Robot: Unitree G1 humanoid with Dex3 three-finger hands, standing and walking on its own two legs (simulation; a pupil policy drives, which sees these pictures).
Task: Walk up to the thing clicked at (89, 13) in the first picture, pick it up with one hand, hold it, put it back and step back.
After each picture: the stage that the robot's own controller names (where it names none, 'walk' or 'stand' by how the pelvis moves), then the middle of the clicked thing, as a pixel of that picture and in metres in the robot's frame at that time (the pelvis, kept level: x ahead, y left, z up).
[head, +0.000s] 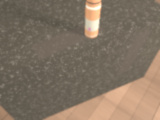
stand; (92, 14) +0.72 -0.03 +0.03
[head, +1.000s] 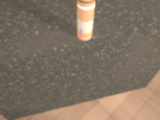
rise first; (85, 14) +0.63 +0.02 +0.06
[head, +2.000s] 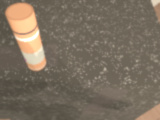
rise first; (30, 42) +0.41 +0.23 +0.07
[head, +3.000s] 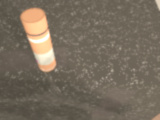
stand; (41, 44) +0.45 +0.18 +0.06
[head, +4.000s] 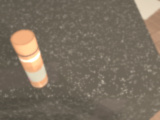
stand; (32, 62) +0.41 +0.20 +0.03
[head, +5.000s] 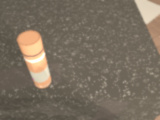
stand; (37, 63) +0.41 +0.19 +0.02
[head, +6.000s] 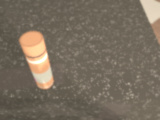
stand; (39, 63) +0.41 +0.18 +0.02
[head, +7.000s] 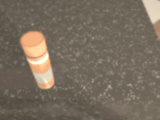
stand; (40, 64) +0.40 +0.18 +0.02
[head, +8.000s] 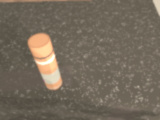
rise first; (47, 65) +0.41 +0.18 +0.03
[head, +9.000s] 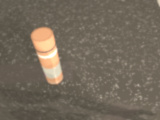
go down; (49, 59) +0.42 +0.18 +0.03
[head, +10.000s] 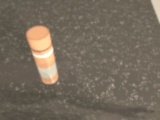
go down; (44, 58) +0.43 +0.17 +0.03
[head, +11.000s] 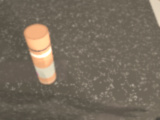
go down; (42, 58) +0.42 +0.16 +0.04
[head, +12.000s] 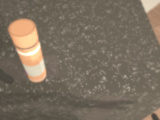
close in; (31, 55) +0.42 +0.17 +0.05
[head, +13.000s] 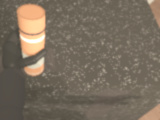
close; (33, 45) +0.43 +0.16 +0.08
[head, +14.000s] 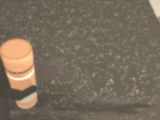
lift; (22, 79) +0.31 +0.20 +0.08
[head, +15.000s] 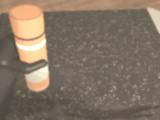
lift; (33, 54) +0.32 +0.15 +0.21
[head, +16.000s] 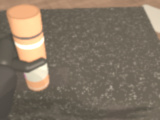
hold; (32, 53) +0.33 +0.16 +0.20
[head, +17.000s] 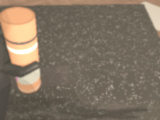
hold; (24, 56) +0.31 +0.18 +0.19
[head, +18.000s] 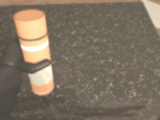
crouch; (37, 57) +0.34 +0.15 +0.17
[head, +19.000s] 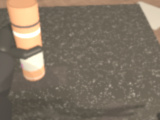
crouch; (29, 44) +0.38 +0.17 +0.19
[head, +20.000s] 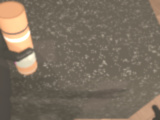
lower; (20, 44) +0.43 +0.19 +0.08
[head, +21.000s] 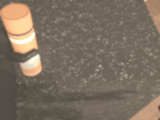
lower; (25, 45) +0.43 +0.17 +0.08
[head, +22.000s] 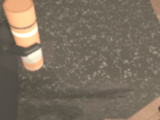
lower; (27, 39) +0.44 +0.17 +0.09
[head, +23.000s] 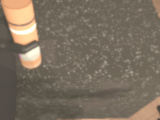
lower; (25, 37) +0.45 +0.17 +0.09
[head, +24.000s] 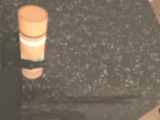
open; (32, 47) +0.42 +0.15 +0.08
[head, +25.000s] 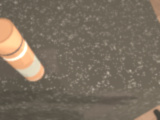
sink last; (20, 56) +0.38 +0.18 +0.08
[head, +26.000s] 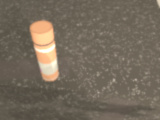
stand; (46, 54) +0.43 +0.18 +0.05
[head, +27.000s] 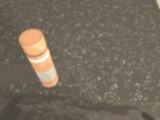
stand; (42, 62) +0.39 +0.18 +0.04
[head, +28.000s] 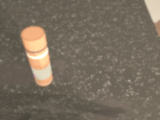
stand; (39, 60) +0.41 +0.18 +0.04
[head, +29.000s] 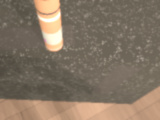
walk; (50, 23) +0.51 +0.11 +0.04
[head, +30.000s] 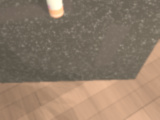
walk; out of the picture +0.74 +0.16 +0.06
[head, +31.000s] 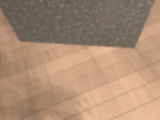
walk; out of the picture +1.12 +0.11 +0.05
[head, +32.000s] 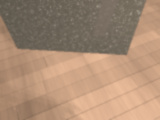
stand; out of the picture +1.19 +0.12 +0.05
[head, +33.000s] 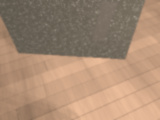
stand; out of the picture +1.20 +0.14 +0.03
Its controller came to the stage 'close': yes
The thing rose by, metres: 0.21
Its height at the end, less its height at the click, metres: +0.00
